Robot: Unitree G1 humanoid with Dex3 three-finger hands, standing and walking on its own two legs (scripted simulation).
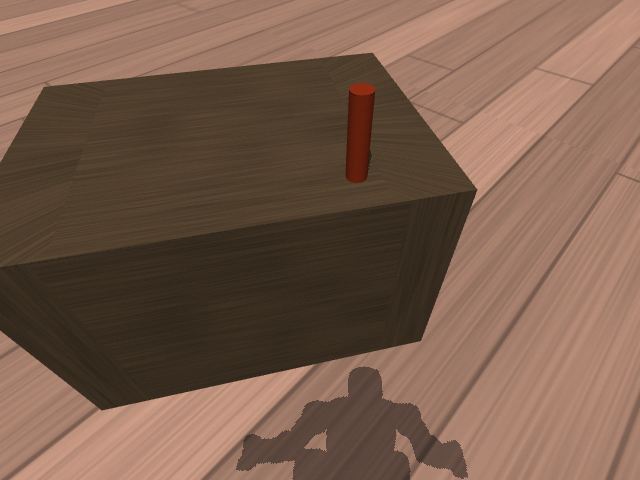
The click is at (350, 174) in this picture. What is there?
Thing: slim round
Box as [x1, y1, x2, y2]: [346, 83, 374, 182]
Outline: 365,83 353,84 349,88 346,178 353,182 363,181 366,178 374,87
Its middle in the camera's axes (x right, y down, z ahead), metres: +0.08 -0.22 +0.81
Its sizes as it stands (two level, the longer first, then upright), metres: 0.050 0.050 0.209
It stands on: a support 0.70 m high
